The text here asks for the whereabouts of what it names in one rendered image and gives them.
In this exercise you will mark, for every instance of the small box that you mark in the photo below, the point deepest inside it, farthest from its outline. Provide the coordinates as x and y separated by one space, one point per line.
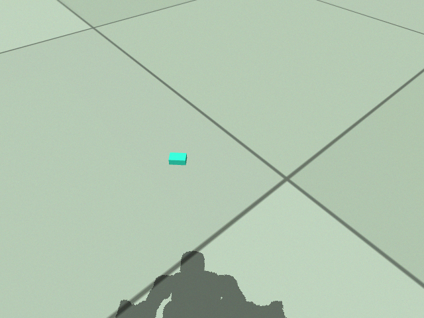
177 158

